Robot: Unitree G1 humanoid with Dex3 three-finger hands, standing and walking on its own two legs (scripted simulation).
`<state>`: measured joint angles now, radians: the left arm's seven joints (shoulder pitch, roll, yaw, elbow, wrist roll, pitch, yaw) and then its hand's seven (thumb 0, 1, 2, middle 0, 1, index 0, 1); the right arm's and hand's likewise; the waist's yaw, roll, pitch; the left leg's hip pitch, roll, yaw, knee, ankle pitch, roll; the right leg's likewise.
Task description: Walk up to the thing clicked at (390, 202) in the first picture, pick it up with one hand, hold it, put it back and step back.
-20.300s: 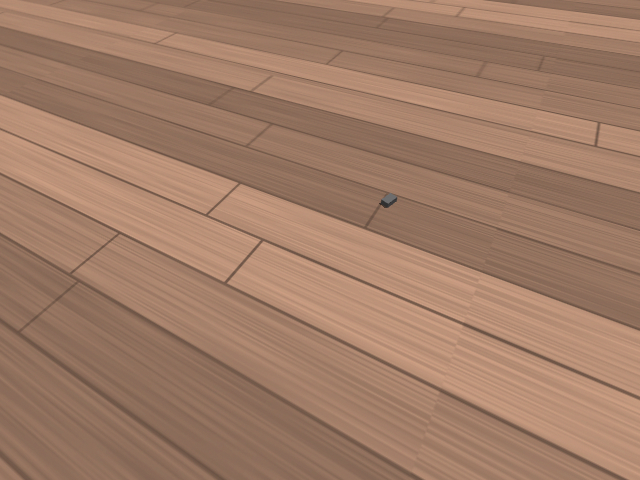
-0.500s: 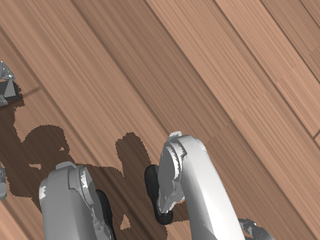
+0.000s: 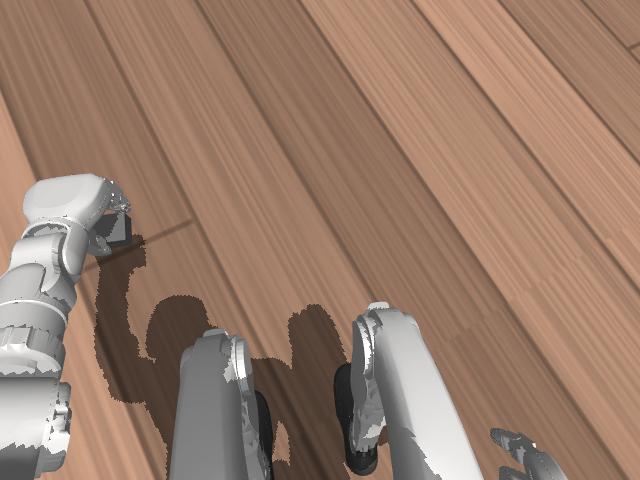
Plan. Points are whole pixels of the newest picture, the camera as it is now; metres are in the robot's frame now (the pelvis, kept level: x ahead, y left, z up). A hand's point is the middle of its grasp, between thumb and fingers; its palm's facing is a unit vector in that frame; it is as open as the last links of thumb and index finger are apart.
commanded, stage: lift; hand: left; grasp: from above
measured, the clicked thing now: (104, 232) +0.47 +0.27 -0.15
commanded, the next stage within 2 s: hold in 1.00 s
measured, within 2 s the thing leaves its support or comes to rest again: neither
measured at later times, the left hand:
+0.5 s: hand out of the picture +0.38 +0.26 +0.10, palm faces -0.44 -0.09 -0.89, open 6.9 cm
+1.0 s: hand out of the picture +0.39 +0.23 +0.20, palm faces -0.44 -0.09 -0.90, open 6.9 cm
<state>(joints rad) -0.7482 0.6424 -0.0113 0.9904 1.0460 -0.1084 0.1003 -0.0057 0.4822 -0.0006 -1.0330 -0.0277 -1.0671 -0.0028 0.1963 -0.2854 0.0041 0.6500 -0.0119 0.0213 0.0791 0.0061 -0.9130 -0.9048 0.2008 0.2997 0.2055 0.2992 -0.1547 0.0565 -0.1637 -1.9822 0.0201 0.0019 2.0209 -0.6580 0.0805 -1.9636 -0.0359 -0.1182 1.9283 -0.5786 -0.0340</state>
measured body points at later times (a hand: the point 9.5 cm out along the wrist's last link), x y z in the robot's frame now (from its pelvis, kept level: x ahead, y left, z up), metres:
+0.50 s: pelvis +0.03 +0.00 +0.19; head +0.12 +0.02 +0.63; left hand +0.40 +0.26 +0.16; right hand +0.12 -0.27 +0.07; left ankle +0.08 +0.09 -0.42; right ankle +0.11 -0.11 -0.42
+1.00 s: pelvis +0.07 -0.01 +0.28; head +0.13 -0.01 +0.73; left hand +0.41 +0.23 +0.25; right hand +0.15 -0.27 +0.15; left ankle +0.08 +0.09 -0.42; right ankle +0.11 -0.11 -0.42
